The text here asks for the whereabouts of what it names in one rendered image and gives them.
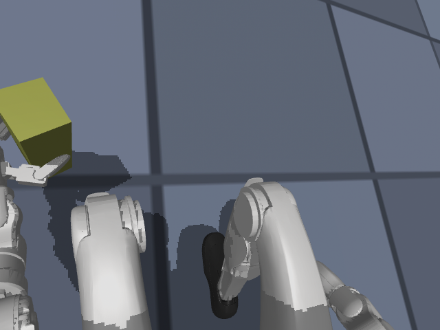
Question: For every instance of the carton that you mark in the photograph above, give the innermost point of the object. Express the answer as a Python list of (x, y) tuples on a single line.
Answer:
[(37, 122)]

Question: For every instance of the right robot hand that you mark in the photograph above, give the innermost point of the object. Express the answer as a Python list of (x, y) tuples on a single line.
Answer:
[(329, 280)]

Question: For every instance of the right robot arm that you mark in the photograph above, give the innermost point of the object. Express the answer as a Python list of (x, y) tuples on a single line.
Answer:
[(355, 311)]

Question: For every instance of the left robot hand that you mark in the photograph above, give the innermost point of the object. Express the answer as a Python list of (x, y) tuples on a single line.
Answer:
[(27, 174)]

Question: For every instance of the left robot arm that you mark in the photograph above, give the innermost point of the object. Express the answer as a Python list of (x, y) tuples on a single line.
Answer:
[(16, 307)]

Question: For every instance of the right robot foot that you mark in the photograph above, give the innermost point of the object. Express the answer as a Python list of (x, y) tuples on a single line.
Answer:
[(213, 256)]

